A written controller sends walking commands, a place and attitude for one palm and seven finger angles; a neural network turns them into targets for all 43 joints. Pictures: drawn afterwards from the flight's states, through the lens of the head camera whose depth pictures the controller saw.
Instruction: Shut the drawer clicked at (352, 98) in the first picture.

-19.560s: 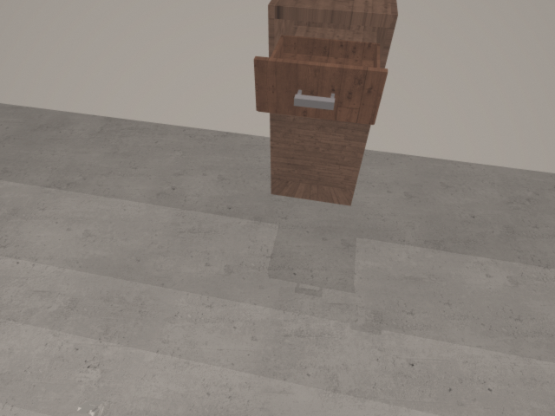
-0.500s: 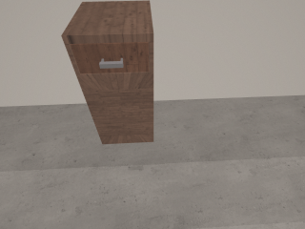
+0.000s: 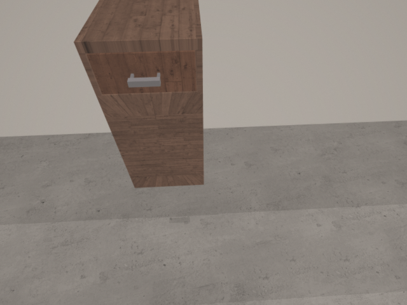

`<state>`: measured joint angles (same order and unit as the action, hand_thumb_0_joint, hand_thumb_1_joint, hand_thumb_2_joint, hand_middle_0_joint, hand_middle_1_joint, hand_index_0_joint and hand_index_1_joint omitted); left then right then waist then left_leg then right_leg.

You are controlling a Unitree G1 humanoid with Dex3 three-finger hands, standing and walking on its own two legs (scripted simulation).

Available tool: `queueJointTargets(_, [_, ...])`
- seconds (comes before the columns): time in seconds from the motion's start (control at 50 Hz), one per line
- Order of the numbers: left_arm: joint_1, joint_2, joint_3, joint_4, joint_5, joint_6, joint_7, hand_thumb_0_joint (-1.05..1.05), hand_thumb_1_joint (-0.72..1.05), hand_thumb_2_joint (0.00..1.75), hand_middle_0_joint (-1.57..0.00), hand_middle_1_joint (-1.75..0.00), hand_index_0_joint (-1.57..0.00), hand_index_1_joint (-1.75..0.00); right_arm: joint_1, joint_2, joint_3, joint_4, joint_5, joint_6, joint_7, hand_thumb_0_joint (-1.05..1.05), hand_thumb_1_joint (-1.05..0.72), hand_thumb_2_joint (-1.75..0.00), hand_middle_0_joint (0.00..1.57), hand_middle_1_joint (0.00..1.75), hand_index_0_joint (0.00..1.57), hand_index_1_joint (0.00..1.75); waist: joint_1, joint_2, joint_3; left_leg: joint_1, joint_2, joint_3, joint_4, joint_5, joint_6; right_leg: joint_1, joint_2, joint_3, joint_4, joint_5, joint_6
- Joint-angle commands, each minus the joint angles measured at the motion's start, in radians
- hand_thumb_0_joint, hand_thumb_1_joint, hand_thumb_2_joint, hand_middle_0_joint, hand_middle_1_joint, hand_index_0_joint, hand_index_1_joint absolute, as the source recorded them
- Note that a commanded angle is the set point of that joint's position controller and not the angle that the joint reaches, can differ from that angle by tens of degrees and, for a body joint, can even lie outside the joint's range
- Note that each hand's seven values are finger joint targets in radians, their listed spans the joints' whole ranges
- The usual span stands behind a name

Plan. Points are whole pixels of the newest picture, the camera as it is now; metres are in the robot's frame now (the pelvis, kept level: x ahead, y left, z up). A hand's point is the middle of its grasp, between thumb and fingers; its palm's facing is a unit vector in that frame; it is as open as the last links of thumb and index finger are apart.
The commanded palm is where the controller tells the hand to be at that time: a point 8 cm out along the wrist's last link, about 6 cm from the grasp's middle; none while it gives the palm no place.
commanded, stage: look to check the result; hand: left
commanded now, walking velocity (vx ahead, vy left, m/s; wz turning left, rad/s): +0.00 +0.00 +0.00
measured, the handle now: (144, 78) +0.81 +0.25 -0.02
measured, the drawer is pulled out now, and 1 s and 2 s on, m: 0.00 0.00 0.00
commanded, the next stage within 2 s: stand and wait in 0.06 s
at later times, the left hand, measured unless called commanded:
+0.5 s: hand out of the picture +0.05 +0.24 -0.16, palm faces -0.01 -0.95 -0.31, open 7.4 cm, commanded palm none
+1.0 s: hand out of the picture +0.05 +0.23 -0.16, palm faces -0.02 -0.95 -0.32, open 7.4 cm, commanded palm none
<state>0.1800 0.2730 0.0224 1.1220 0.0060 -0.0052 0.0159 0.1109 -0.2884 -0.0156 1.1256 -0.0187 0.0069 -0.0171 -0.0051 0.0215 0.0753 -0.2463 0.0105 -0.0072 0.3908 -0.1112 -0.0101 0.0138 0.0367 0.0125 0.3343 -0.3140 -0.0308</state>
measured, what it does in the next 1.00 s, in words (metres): stands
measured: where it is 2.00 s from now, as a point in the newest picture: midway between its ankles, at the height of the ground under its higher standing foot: outside the picture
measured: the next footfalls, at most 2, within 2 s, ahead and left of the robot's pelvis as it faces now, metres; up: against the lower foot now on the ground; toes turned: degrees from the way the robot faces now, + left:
none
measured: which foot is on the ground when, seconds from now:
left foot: down 0.00-1.00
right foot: down 0.00-1.00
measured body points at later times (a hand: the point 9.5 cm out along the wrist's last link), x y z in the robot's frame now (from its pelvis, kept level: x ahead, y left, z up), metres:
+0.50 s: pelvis +0.00 +0.01 +0.00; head +0.02 +0.00 +0.45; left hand +0.05 +0.28 -0.14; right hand +0.06 -0.27 -0.15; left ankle +0.06 +0.13 -0.74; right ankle -0.08 -0.10 -0.74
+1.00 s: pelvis +0.00 +0.00 +0.00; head +0.02 -0.01 +0.45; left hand +0.05 +0.28 -0.14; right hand +0.06 -0.28 -0.15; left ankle +0.06 +0.13 -0.74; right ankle -0.08 -0.10 -0.74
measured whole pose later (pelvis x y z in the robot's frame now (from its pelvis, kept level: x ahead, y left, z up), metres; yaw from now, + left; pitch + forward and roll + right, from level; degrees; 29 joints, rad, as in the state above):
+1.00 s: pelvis +0.00 +0.00 +0.00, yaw -1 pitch -2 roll +0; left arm 0.19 0.28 0.02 1.13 0.01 -0.01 0.01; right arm 0.12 -0.29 -0.01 1.14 -0.02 0.00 -0.01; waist -0.01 0.01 0.06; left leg -0.22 0.01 0.01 0.35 -0.10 -0.01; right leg 0.03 0.03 0.03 0.30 -0.30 -0.03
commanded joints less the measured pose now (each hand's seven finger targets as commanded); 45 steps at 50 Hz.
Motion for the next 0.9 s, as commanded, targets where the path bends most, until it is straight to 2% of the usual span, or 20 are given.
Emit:
queueJointTargets(0.0, [0.012, 0.192, 0.033, -0.045, 0.003, -0.014, 0.018, 0.0, 0.9, 0.9, -0.2, -0.3, -0.2, -0.3, -0.003, -0.164, -0.031, -0.051, 0.006, -0.013, -0.014, 0.0, -0.9, -0.9, 0.2, 0.3, 0.2, 0.3, -0.001, -0.036, -0.069, 0.179, 0.099, -0.08, -0.004, 0.207, 0.04, -0.143, -0.145, 0.069, -0.071, 0.323, 0.003])
queueJointTargets(0.08, [0.012, 0.192, 0.032, -0.047, 0.004, -0.014, 0.017, 0.0, 0.9, 0.9, -0.2, -0.3, -0.2, -0.3, -0.004, -0.166, -0.031, -0.051, 0.005, -0.015, -0.015, 0.0, -0.9, -0.9, 0.2, 0.3, 0.2, 0.3, -0.003, -0.015, -0.086, 0.193, 0.102, -0.082, -0.005, 0.224, 0.041, -0.133, -0.144, 0.069, -0.068, 0.318, 0.0])
queueJointTargets(0.16, [0.009, 0.188, 0.031, -0.046, 0.004, -0.013, 0.015, 0.0, 0.9, 0.9, -0.2, -0.3, -0.2, -0.3, -0.009, -0.163, -0.029, -0.05, 0.005, -0.014, -0.013, 0.0, -0.9, -0.9, 0.2, 0.3, 0.2, 0.3, 0.0, -0.013, -0.066, 0.189, 0.104, -0.086, -0.022, 0.197, 0.039, -0.147, -0.144, 0.065, -0.08, 0.265, -0.002])
queueJointTargets(0.26, [0.007, 0.192, 0.031, -0.046, 0.003, -0.015, 0.015, 0.0, 0.9, 0.9, -0.2, -0.3, -0.2, -0.3, -0.005, -0.166, -0.03, -0.049, 0.006, -0.017, -0.014, 0.0, -0.9, -0.9, 0.2, 0.3, 0.2, 0.3, -0.001, -0.031, -0.076, 0.197, 0.106, -0.088, -0.021, 0.218, 0.04, -0.138, -0.142, 0.067, -0.08, 0.285, -0.002])
queueJointTargets(0.4, [0.01, 0.192, 0.028, -0.041, 0.003, -0.013, 0.013, 0.0, 0.9, 0.9, -0.2, -0.3, -0.2, -0.3, -0.002, -0.171, -0.029, -0.043, 0.006, -0.017, -0.013, 0.0, -0.9, -0.9, 0.2, 0.3, 0.2, 0.3, -0.001, -0.006, -0.066, 0.199, 0.108, -0.094, -0.045, 0.173, 0.039, -0.15, -0.139, 0.072, -0.09, 0.204, -0.009])
queueJointTargets(0.42, [0.013, 0.192, 0.029, -0.04, 0.004, -0.014, 0.013, 0.0, 0.9, 0.9, -0.2, -0.3, -0.2, -0.3, -0.004, -0.168, -0.03, -0.044, 0.008, -0.016, -0.012, 0.0, -0.9, -0.9, 0.2, 0.3, 0.2, 0.3, 0.002, -0.019, -0.053, 0.196, 0.108, -0.092, -0.047, 0.166, 0.039, -0.159, -0.14, 0.069, -0.097, 0.196, -0.007])
queueJointTargets(0.48, [0.016, 0.194, 0.029, -0.038, 0.003, -0.015, 0.013, 0.0, 0.9, 0.9, -0.2, -0.3, -0.2, -0.3, 0.002, -0.171, -0.03, -0.04, 0.006, -0.019, -0.013, 0.0, -0.9, -0.9, 0.2, 0.3, 0.2, 0.3, 0.001, -0.013, -0.078, 0.207, 0.108, -0.09, -0.041, 0.187, 0.039, -0.144, -0.142, 0.07, -0.09, 0.222, -0.008])
queueJointTargets(0.56, [0.019, 0.196, 0.028, -0.038, 0.003, -0.016, 0.014, 0.0, 0.9, 0.9, -0.2, -0.3, -0.2, -0.3, 0.005, -0.17, -0.03, -0.038, 0.007, -0.019, -0.013, 0.0, -0.9, -0.9, 0.2, 0.3, 0.2, 0.3, 0.002, -0.026, -0.075, 0.208, 0.108, -0.088, -0.04, 0.196, 0.039, -0.145, -0.144, 0.068, -0.09, 0.24, -0.007])
queueJointTargets(0.72, [0.021, 0.201, 0.027, -0.035, 0.004, -0.016, 0.012, 0.0, 0.9, 0.9, -0.2, -0.3, -0.2, -0.3, 0.005, -0.175, -0.031, -0.036, 0.008, -0.017, -0.011, 0.0, -0.9, -0.9, 0.2, 0.3, 0.2, 0.3, 0.001, -0.017, -0.061, 0.205, 0.108, -0.091, -0.055, 0.148, 0.037, -0.16, -0.14, 0.074, -0.103, 0.174, -0.009])
queueJointTargets(0.82, [0.02, 0.204, 0.026, -0.036, 0.003, -0.018, 0.014, 0.0, 0.9, 0.9, -0.2, -0.3, -0.2, -0.3, 0.001, -0.177, -0.032, -0.034, 0.008, -0.017, -0.01, 0.0, -0.9, -0.9, 0.2, 0.3, 0.2, 0.3, 0.002, -0.034, -0.053, 0.201, 0.108, -0.087, -0.047, 0.164, 0.037, -0.163, -0.144, 0.077, -0.104, 0.216, -0.006])
queueJointTargets(0.88, [0.013, 0.204, 0.026, -0.035, 0.003, -0.018, 0.014, 0.0, 0.9, 0.9, -0.2, -0.3, -0.2, -0.3, 0.003, -0.178, -0.032, -0.034, 0.007, -0.018, -0.011, 0.0, -0.9, -0.9, 0.2, 0.3, 0.2, 0.3, -0.003, -0.02, -0.067, 0.205, 0.109, -0.087, -0.049, 0.169, 0.036, -0.154, -0.143, 0.079, -0.098, 0.223, -0.009])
